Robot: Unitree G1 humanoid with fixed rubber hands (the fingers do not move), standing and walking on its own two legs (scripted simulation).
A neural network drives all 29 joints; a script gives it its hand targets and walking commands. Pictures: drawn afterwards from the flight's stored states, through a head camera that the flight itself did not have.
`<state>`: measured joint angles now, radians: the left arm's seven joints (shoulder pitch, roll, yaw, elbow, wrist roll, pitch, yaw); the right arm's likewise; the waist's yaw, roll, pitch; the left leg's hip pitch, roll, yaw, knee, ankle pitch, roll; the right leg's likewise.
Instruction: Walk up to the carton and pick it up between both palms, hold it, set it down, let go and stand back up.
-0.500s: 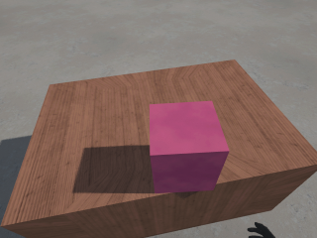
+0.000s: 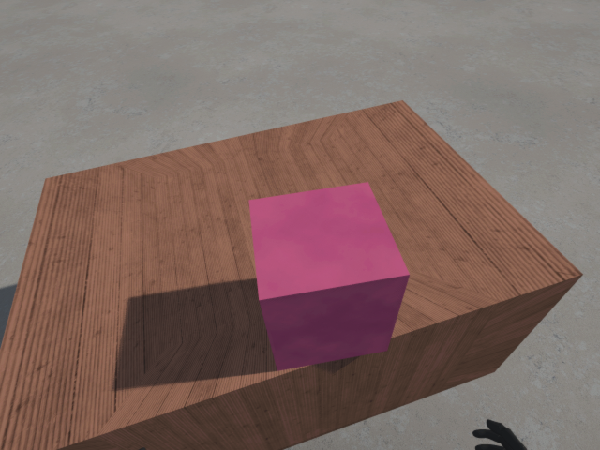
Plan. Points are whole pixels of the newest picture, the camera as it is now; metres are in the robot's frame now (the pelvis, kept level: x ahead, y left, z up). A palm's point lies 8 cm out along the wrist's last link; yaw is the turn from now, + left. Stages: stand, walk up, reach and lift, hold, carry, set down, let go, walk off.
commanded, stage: walk up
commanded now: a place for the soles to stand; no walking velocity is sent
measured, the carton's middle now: (321, 279) +0.42 -0.02 -0.08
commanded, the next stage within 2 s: reach and lift in 0.84 s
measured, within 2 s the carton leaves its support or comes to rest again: neither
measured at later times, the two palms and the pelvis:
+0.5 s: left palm out of the picture +0.12 +0.26 -0.08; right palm out of the picture +0.08 -0.26 -0.11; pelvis +0.00 +0.01 +0.00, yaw -4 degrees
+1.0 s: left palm out of the picture +0.16 +0.25 -0.10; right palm out of the picture +0.11 -0.27 -0.12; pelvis -0.02 +0.01 -0.02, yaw +1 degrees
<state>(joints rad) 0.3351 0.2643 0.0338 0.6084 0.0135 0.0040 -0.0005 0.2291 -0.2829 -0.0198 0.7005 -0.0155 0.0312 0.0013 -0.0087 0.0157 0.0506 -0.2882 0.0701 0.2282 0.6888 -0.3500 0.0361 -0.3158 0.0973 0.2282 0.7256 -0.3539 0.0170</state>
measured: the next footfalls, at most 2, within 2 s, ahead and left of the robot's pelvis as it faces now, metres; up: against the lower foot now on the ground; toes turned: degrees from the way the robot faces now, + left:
none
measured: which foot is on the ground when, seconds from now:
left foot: down 0.00-1.00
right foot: down 0.00-1.00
